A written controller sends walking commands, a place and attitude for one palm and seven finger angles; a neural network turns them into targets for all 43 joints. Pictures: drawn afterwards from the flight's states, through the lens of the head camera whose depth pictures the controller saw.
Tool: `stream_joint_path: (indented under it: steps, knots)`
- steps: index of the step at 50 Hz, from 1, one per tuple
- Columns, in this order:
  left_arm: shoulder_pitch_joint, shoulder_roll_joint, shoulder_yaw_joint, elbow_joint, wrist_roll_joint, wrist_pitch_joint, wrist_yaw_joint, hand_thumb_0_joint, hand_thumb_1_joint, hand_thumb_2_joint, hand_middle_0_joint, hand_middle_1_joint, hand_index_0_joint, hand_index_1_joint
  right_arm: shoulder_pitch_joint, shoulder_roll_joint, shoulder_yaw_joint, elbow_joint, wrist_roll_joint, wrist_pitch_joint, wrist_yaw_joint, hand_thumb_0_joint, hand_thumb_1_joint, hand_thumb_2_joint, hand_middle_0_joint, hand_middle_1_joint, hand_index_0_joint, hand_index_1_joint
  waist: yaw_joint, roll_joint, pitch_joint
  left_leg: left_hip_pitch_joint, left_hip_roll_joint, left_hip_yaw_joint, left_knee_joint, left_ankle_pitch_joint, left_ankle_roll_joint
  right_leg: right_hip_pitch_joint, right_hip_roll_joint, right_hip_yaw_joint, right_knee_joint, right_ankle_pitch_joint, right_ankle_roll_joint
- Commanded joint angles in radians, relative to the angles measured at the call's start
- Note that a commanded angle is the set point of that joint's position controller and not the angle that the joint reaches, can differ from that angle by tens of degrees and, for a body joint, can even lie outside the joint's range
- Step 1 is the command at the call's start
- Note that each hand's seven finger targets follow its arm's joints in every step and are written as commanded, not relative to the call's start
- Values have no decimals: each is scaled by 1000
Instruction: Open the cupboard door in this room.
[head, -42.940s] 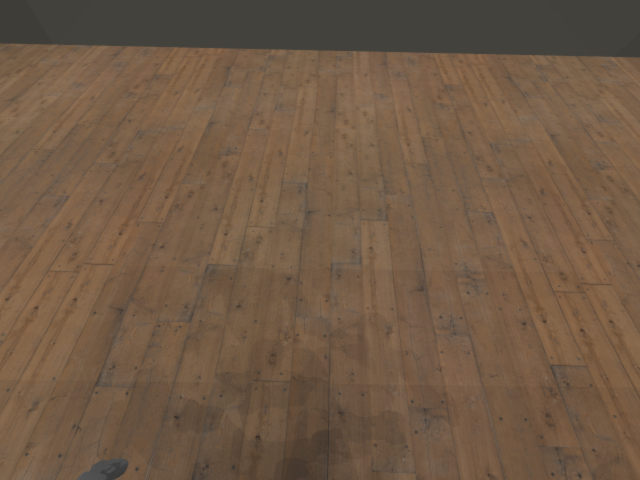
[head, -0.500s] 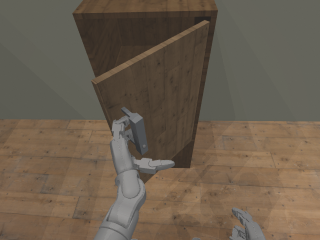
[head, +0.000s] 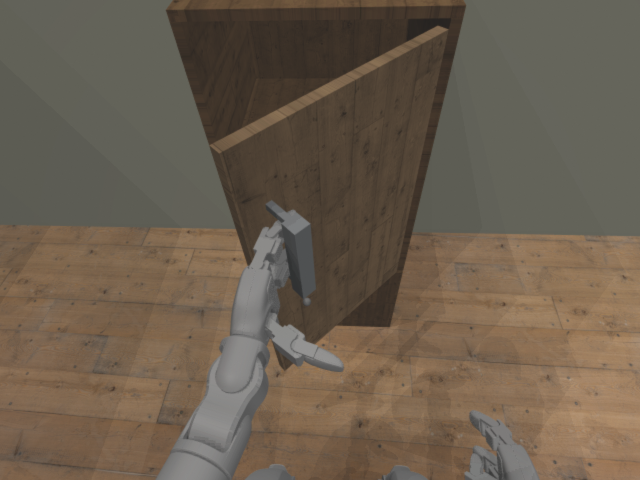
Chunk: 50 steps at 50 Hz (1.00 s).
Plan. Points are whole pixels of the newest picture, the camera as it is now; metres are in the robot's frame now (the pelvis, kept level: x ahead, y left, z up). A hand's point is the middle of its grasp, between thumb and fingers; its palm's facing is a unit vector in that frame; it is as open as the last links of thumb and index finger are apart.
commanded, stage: slide the hand sideways off the handle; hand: left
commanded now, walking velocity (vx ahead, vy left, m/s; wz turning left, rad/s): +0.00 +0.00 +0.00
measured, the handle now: (290, 250) +0.39 +0.06 +0.07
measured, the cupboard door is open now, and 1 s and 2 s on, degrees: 46 46 46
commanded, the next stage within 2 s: draw the hand back to the body in 0.92 s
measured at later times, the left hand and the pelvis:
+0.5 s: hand (273, 330) +0.28 +0.07 +0.06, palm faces -0.06 -1.00 -0.01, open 16.3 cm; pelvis +0.03 -0.01 +0.00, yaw +0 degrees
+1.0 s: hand (236, 373) +0.23 +0.10 +0.06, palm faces -0.04 -1.00 -0.02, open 16.3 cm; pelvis +0.02 -0.01 -0.02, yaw +1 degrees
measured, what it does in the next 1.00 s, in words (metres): stands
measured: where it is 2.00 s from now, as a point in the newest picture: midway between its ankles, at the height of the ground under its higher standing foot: outside the picture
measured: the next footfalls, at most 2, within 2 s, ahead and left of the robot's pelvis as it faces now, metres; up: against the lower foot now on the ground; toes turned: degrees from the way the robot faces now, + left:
none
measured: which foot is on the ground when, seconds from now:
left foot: down 0.00-1.00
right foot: down 0.00-1.00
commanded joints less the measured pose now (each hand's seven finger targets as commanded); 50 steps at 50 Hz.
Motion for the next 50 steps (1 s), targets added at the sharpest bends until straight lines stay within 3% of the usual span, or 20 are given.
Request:
stream_joint_path:
  steps: [1, 2, 4, 7, 9, 19, 22, 25, 28, 31, 33, 39, 42, 44, 50]
  knots:
    - [-132, -70, -16, -266, 33, -62, 34, 0, -500, 300, -150, -300, -150, -300, -65, -89, -40, -177, -4, -62, 11, 0, -900, -900, 200, 300, 200, 300, -6, -139, -249, 105, -10, -25, -157, 129, 4, 123, 33, -9, -141, 135, -22]
    - [-110, -55, -11, -288, 50, -68, 38, 0, -500, 300, -150, -300, -150, -300, -60, -91, -43, -183, -7, -60, 15, 0, -900, -900, 200, 300, 200, 300, -2, -150, -255, 99, -7, -25, -157, 134, 2, 128, 33, -10, -132, 138, -24]
    - [-59, -40, -16, -337, 75, -76, 42, 0, -500, 300, -150, -300, -150, -300, -63, -88, -45, -199, -10, -56, 21, 0, -900, -900, 200, 300, 200, 300, 9, -116, -269, 97, -8, -18, -149, 158, 4, 141, 31, -1, -122, 167, -27]
    - [-24, -14, -4, -363, 81, -70, 37, 0, -500, 300, -150, -300, -150, -300, -65, -87, -40, -208, -9, -47, 19, 0, -900, -900, 200, 300, 200, 300, 1, -118, -218, 77, -8, -15, -148, 120, 4, 125, 32, 1, -131, 135, -26]
    - [37, 8, 23, -403, 70, -66, 30, 0, -500, 300, -150, -300, -150, -300, -70, -84, -41, -220, -9, -45, 14, 0, -900, -900, 200, 300, 200, 300, 18, -103, -242, 78, -10, -10, -146, 138, 4, 153, 33, 8, -130, 156, -27]
    - [179, 28, 14, -563, 29, -64, -48, 0, -500, 300, -150, -300, -150, -300, -56, -84, -37, -237, -3, -67, -3, 0, -900, -900, 200, 300, 200, 300, -10, -86, -223, 84, -11, -20, -106, 192, 4, 133, 36, 0, -102, 237, -18]
    - [254, 62, 52, -564, 19, -52, -72, 0, -500, 300, -150, -300, -150, -300, -48, -89, -39, -240, -2, -71, -8, 0, -900, -900, 200, 300, 200, 300, -6, -115, -222, 66, -14, -20, -94, 198, 4, 139, 36, 4, -98, 256, -16]
    - [332, 61, 55, -620, 6, -47, -93, 0, -500, 300, -150, -300, -150, -300, -46, -83, -39, -252, 2, -75, -7, 0, -900, -900, 200, 300, 200, 300, 7, -73, -246, 73, -18, -17, -89, 236, 2, 164, 34, 7, -86, 302, -17]
    - [406, 107, 102, -638, -4, -44, -109, 0, -500, 300, -150, -300, -150, -300, -40, -87, -40, -255, 2, -76, -13, 0, -900, -900, 200, 300, 200, 300, 6, -114, -246, 55, -18, -18, -72, 263, 5, 179, 36, 12, -81, 348, -14]
    - [467, 108, 106, -689, -17, -62, -132, 0, -500, 300, -150, -300, -150, -300, -34, -82, -42, -262, 1, -85, -12, 0, -900, -900, 200, 300, 200, 300, 6, -78, -251, 58, -19, -16, -59, 283, 3, 174, 34, 11, -65, 382, -12]
    - [503, 116, 113, -692, -28, -70, -151, 0, -500, 300, -150, -300, -150, -300, -34, -87, -42, -265, 3, -88, -13, 0, -900, -900, 200, 300, 200, 300, 1, -103, -235, 37, -20, -19, -51, 276, 5, 173, 35, 14, -66, 383, -9]
    - [534, 155, 153, -735, -57, -97, -197, 0, -500, 300, -150, -300, -150, -300, -39, -95, -46, -275, 7, -105, -20, 0, -900, -900, 200, 300, 200, 300, -7, -85, -207, -9, -24, -20, -21, 210, 3, 126, 33, 29, -59, 303, -4]
    - [579, 177, 190, -729, -76, -99, -209, 0, -500, 300, -150, -300, -150, -300, -32, -97, -49, -279, 11, -112, -26, 0, -900, -900, 200, 300, 200, 300, 5, -83, -215, -26, -24, -21, -14, 181, 1, 122, 33, 36, -62, 252, -6]
    - [577, 175, 184, -760, -82, -104, -218, 0, -500, 300, -150, -300, -150, -300, -36, -97, -49, -286, 12, -117, -29, 0, -900, -900, 200, 300, 200, 300, 4, -82, -237, -21, -25, -21, -11, 193, 4, 129, 33, 34, -55, 260, -5]
    - [571, 163, 158, -758, -88, -94, -226, 0, -500, 300, -150, -300, -150, -300, -35, -101, -46, -290, 15, -131, -33, 0, -900, -900, 200, 300, 200, 300, -5, -83, -202, -46, -26, -25, -2, 147, 4, 93, 31, 43, -65, 187, -3]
